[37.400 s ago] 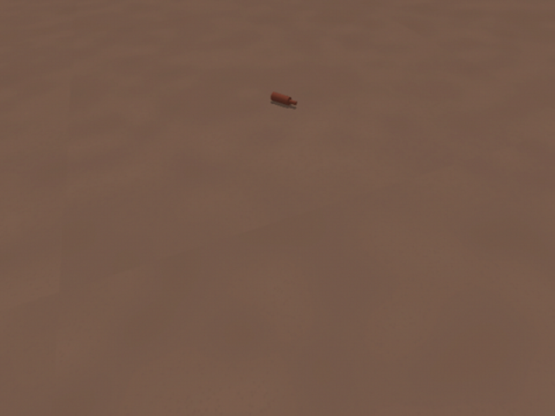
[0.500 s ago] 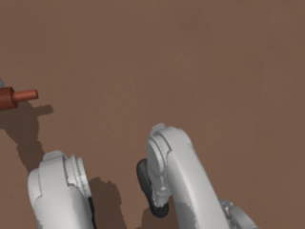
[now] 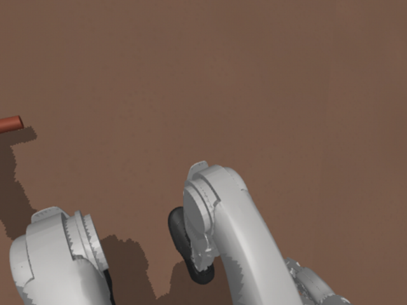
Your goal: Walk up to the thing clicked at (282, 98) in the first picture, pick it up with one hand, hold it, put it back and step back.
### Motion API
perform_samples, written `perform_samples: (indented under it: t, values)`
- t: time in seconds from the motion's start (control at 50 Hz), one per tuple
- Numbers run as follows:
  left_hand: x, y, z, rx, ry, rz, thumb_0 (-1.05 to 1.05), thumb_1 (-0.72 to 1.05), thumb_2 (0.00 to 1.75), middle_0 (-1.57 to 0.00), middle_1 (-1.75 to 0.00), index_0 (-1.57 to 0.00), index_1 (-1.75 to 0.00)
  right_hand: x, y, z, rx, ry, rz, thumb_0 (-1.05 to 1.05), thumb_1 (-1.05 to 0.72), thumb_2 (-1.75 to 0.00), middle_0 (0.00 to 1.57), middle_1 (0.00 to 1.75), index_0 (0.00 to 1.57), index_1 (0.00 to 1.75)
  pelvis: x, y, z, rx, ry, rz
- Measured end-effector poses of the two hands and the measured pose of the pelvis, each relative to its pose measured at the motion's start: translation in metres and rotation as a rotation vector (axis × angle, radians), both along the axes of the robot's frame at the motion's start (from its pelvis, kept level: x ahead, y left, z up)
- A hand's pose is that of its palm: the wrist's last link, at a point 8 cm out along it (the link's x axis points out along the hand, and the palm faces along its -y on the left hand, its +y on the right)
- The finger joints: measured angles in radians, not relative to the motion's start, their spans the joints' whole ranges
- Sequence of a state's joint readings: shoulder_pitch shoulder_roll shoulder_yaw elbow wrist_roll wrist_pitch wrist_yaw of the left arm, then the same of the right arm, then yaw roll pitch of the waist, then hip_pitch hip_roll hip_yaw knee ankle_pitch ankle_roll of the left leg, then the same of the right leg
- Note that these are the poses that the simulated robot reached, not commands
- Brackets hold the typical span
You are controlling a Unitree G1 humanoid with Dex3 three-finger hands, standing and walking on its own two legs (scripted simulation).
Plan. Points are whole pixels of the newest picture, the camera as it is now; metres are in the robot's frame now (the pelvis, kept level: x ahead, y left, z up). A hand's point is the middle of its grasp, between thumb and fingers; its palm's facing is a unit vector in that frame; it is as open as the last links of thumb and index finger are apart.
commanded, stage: rest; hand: left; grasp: from above
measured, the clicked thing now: out of the picture +0.46 +0.32 -0.27
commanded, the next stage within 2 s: open in 0.52 s
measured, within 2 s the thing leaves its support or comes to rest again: rests again in 0.38 s
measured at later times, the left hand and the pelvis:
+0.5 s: hand out of the picture +0.45 +0.34 -0.24, palm faces -0.47 -0.13 -0.87, open 8.6 cm; pelvis +0.00 +0.00 +0.00, yaw -1 degrees
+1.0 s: hand out of the picture +0.46 +0.34 -0.24, palm faces -0.45 -0.12 -0.89, open 10.3 cm; pelvis -0.01 +0.00 +0.00, yaw -2 degrees
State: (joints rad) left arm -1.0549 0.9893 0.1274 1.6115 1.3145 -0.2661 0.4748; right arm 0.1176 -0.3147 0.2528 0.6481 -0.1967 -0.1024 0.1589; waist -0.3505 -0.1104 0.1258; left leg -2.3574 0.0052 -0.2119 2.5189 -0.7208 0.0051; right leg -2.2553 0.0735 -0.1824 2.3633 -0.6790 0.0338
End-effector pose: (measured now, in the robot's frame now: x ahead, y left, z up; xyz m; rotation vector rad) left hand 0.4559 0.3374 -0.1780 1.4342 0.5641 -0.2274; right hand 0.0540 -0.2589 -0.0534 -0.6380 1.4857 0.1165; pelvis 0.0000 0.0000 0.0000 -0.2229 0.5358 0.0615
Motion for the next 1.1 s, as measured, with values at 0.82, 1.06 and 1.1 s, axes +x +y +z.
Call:
perform_samples:
  t: [0.82,1.06,1.1]
  values:
    - [0.0,0.001,-0.008,0.014,-0.003,-0.004,0.0,0.18,0.42,-0.69,-0.58,-0.75,-0.51,-0.009,0.007,0.007,0.025,-0.004,0.079,0.0,-0.9,-0.9,0.2,0.3,0.2,0.3,-0.007,0.001,-0.003,-0.019,-0.055,-0.02]
    - [0.007,0.003,-0.006,0.021,-0.034,-0.001,0.0,-0.03,0.62,-0.43,-0.75,-0.48,-0.7,-0.006,0.012,0.011,0.024,-0.023,0.085,0.0,-0.9,-0.9,0.2,0.3,0.2,0.3,-0.007,0.004,-0.003,-0.031,-0.054,-0.021]
    - [0.007,0.002,-0.006,0.019,-0.033,0.002,0.0,-0.07,0.65,-0.4,-0.78,-0.45,-0.73,-0.006,0.013,0.012,0.027,-0.022,0.086,0.0,-0.9,-0.9,0.2,0.3,0.2,0.3,-0.007,0.004,-0.003,-0.032,-0.051,-0.02]
